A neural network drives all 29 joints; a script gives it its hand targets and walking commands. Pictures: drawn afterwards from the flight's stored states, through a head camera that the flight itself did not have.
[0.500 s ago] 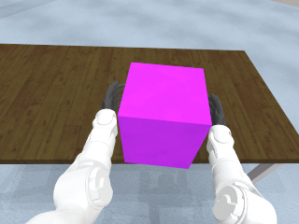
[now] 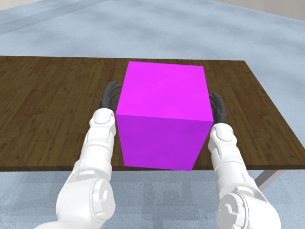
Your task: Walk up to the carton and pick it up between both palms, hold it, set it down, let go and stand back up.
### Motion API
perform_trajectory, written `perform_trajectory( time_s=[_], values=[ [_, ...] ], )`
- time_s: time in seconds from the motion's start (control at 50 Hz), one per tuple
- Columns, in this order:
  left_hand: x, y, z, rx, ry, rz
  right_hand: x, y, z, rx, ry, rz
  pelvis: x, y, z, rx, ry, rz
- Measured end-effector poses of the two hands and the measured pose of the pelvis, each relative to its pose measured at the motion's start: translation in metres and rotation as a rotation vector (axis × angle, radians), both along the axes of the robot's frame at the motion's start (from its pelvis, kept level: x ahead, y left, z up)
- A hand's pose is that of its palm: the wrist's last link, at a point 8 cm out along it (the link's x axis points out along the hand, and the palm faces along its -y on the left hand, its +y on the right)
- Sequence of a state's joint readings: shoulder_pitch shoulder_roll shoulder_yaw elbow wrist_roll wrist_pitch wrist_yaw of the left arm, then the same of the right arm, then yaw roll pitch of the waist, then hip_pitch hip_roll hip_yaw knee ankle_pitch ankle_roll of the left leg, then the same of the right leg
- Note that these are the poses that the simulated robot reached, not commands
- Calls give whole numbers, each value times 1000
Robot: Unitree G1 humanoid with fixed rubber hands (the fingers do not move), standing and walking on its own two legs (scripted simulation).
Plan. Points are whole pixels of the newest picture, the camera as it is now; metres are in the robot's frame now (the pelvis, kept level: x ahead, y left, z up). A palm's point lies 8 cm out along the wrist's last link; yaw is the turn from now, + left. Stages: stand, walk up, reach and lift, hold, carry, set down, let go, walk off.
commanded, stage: reach and lift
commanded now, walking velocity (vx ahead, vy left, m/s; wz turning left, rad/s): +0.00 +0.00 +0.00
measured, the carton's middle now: (161, 118) +0.43 +0.00 +0.06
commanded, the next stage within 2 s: hold in 1.76 s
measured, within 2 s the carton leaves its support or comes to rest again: neither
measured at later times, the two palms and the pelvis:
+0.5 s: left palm (98, 113) +0.37 +0.16 +0.13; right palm (219, 119) +0.36 -0.14 +0.13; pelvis -0.01 +0.00 +0.00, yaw +1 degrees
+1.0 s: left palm (93, 109) +0.36 +0.16 +0.16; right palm (222, 115) +0.35 -0.14 +0.15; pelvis -0.02 +0.00 +0.00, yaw +1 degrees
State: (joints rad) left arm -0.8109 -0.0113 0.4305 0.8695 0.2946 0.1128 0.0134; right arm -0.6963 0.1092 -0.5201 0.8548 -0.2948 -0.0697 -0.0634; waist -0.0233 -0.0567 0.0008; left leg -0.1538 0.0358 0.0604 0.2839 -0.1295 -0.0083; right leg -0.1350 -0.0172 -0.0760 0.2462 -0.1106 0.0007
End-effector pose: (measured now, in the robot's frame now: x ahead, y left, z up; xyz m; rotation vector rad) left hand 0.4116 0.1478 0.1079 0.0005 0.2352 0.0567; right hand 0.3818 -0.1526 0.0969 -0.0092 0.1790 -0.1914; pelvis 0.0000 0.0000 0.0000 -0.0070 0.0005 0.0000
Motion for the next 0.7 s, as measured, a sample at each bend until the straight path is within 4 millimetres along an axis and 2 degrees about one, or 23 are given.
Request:
perform_trajectory(
  time_s=[0.28,0.54,0.7],
  values=[
    [-21,2,5,3,9,18,-9,1,15,16,-34,17,-1,-3,0,1,-76,8],
    [-41,13,28,21,-17,29,-24,12,36,3,-68,36,-13,-2,-2,0,-131,17],
    [-46,16,36,37,8,28,-29,15,40,14,-60,36,-19,1,-2,4,-141,14]
  ],
)
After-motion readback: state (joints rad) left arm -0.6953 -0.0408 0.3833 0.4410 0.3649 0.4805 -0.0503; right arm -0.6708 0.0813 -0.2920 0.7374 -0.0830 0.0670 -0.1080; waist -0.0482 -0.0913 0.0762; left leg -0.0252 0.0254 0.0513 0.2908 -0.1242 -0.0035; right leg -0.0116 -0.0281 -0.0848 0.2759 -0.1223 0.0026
